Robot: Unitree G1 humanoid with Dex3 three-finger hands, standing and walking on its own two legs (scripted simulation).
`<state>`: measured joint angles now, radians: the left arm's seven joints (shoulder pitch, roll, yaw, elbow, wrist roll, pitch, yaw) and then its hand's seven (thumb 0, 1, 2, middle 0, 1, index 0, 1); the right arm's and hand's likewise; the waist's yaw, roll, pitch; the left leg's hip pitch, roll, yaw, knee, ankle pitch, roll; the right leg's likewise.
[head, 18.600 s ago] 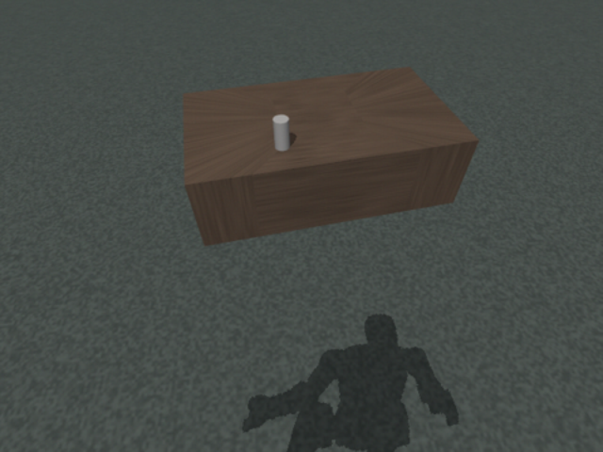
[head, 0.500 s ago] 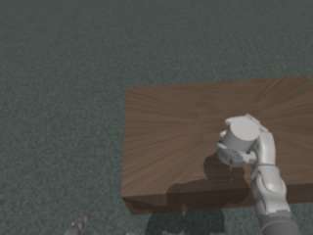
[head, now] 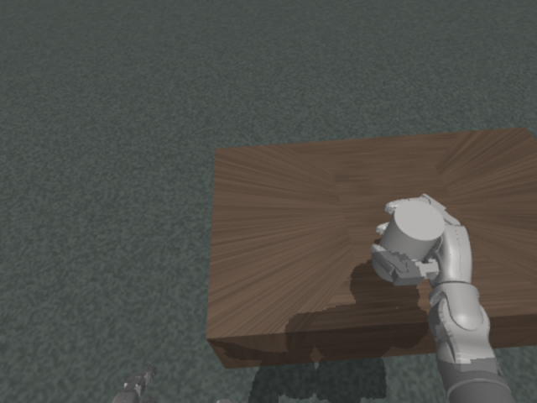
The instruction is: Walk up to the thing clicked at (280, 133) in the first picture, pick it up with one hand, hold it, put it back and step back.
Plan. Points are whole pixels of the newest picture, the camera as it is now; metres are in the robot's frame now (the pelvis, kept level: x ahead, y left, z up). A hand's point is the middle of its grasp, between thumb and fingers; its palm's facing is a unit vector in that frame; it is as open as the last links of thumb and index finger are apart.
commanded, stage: hold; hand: right
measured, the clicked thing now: (404, 244) +0.34 -0.18 +0.05
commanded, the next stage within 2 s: crouch in 0.08 s
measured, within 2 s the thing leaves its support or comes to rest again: neither
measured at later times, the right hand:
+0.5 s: hand (391, 249) +0.35 -0.17 +0.01, palm faces +0.13 +0.99 +0.01, open 8.6 cm
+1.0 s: hand (370, 243) +0.44 -0.19 -0.12, palm faces +0.12 +0.99 +0.01, open 8.6 cm
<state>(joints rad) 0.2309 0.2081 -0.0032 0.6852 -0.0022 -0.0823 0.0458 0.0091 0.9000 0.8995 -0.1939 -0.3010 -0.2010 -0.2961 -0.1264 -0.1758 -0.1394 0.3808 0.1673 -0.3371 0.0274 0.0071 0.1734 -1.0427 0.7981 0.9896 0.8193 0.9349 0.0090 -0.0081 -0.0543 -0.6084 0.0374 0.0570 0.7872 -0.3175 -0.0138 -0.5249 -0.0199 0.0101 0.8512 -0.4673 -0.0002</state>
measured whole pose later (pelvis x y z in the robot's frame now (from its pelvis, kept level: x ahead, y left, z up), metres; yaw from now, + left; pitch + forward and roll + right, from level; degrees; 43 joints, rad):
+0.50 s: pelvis -0.02 +0.00 -0.02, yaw +0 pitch +13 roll +1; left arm 0.22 0.22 0.01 0.69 0.01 -0.09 0.02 0.01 0.90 0.90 -0.19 -0.30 -0.20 -0.30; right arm -0.31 -0.20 -0.20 0.62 0.15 -0.43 0.06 0.01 0.17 -1.04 0.79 0.99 0.81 0.94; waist 0.03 0.02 -0.07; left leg -0.82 0.05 0.05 0.94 -0.35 -0.01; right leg -0.73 -0.01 0.01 1.00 -0.50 0.00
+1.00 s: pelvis -0.05 +0.00 -0.14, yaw +0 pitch +30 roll +1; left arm 0.26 0.26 -0.01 0.70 0.04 -0.08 -0.02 0.01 0.89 0.90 -0.20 -0.30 -0.20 -0.30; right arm -0.79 -0.38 -0.43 1.07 0.11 -0.54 0.16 0.01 0.15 -1.02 0.79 0.99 0.81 0.93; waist 0.13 -0.02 -0.15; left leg -1.51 0.06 0.04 1.45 -0.46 0.00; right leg -1.42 -0.01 0.02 1.55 -0.65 0.00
